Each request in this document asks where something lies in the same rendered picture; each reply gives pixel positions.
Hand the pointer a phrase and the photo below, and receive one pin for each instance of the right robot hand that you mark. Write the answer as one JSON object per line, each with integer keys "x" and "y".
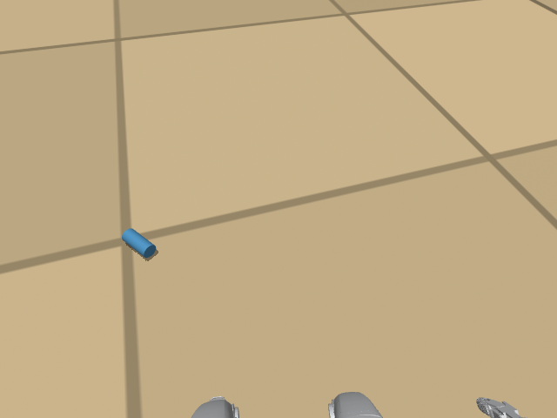
{"x": 496, "y": 409}

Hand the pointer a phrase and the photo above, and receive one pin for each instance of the can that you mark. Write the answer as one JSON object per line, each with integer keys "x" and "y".
{"x": 139, "y": 243}

